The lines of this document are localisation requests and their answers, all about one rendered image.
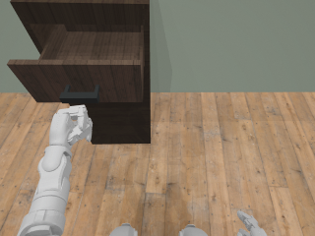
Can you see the handle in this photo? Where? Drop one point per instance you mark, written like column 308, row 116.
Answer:
column 68, row 97

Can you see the robot left forearm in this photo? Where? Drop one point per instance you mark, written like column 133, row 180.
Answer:
column 46, row 215

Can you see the left robot hand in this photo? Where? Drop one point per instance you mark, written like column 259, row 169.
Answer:
column 62, row 126

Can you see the right robot hand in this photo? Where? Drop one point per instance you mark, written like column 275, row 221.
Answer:
column 251, row 224

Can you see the cabinet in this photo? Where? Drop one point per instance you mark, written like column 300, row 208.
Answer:
column 114, row 123

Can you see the robot left shin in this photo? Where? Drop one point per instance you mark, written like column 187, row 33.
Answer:
column 126, row 224

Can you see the robot left thigh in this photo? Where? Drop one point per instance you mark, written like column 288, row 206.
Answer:
column 124, row 230

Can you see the drawer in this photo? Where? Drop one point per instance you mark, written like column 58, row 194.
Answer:
column 82, row 56

